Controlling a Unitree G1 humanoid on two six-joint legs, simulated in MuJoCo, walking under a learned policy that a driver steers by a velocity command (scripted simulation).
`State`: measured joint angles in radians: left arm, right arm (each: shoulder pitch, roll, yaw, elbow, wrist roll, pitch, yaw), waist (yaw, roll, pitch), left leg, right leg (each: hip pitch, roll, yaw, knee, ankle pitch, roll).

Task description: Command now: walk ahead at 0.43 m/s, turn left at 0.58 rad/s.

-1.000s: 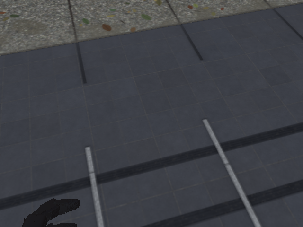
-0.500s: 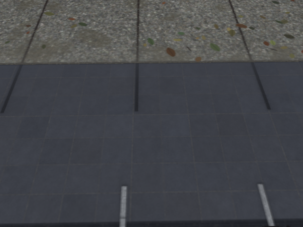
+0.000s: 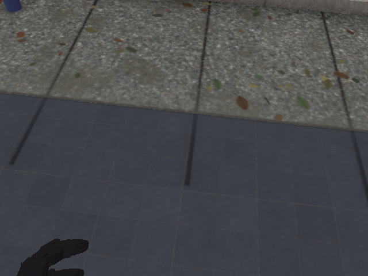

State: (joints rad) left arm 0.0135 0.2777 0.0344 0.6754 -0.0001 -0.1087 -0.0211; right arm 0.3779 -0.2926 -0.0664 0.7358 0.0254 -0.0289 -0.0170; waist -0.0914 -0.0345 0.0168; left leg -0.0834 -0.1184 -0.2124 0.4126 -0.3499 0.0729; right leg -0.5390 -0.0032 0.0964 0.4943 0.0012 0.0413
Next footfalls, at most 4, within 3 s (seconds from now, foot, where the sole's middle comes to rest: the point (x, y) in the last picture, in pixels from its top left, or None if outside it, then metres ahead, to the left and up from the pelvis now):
0.04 right None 0.20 -0.13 -0.77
0.52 left None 0.18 0.14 -0.77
0.94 right None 0.25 -0.09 -0.77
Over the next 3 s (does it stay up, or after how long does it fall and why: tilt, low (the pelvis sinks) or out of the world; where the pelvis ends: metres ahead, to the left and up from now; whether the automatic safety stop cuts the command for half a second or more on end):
stays up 0.22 0.01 0.01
